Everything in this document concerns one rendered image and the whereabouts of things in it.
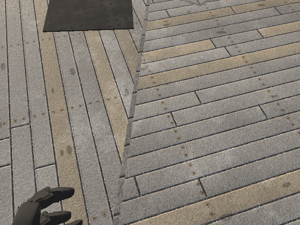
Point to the robot left hand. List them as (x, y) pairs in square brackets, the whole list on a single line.
[(29, 213)]

